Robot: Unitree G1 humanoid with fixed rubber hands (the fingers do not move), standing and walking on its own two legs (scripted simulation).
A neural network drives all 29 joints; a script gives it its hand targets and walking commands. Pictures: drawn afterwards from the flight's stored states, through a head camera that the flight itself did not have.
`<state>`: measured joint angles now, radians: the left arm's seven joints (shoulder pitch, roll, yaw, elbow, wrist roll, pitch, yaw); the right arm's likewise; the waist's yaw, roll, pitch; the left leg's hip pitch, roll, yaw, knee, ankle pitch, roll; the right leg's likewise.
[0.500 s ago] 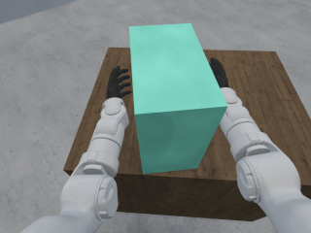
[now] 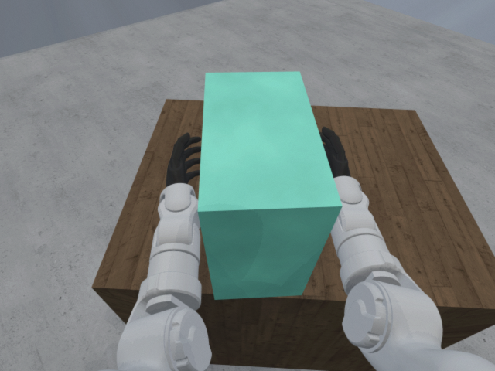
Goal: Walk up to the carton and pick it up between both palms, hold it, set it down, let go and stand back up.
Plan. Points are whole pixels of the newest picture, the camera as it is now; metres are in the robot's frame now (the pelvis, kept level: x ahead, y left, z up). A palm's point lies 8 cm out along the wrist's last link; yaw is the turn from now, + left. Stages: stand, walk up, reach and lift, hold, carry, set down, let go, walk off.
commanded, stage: reach and lift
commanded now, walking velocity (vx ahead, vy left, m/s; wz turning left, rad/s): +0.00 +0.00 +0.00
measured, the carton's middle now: (255, 189) +0.41 +0.05 +0.05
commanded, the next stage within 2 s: none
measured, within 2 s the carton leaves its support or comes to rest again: leaves its support in 1.08 s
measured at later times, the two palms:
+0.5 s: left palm (178, 183) +0.37 +0.18 +0.10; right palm (332, 174) +0.42 -0.08 +0.10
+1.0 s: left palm (178, 183) +0.36 +0.18 +0.10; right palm (332, 175) +0.41 -0.08 +0.10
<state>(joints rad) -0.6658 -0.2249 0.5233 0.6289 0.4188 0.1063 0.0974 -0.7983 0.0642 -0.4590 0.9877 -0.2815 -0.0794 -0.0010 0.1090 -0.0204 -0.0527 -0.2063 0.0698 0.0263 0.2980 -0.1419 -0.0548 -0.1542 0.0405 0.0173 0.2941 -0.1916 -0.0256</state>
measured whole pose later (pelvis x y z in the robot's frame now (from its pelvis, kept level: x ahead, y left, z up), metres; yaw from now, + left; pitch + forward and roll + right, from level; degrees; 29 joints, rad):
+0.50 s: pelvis +0.00 +0.00 +0.00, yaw +1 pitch +3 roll +0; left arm -0.64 -0.23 0.51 0.57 0.40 0.14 0.08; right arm -0.78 0.08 -0.44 0.96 -0.28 -0.09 -0.01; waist 0.09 -0.02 -0.03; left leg -0.18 0.06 0.01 0.26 -0.13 -0.05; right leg -0.13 0.03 0.00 0.28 -0.20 -0.02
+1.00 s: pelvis +0.00 +0.00 +0.00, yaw +1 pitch +4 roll +0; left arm -0.63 -0.21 0.46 0.57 0.37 0.15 0.12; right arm -0.78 0.06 -0.38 0.99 -0.22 -0.13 -0.03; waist 0.08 -0.03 -0.05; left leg -0.22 0.06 0.00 0.28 -0.13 -0.06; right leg -0.16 0.04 -0.01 0.28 -0.19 -0.03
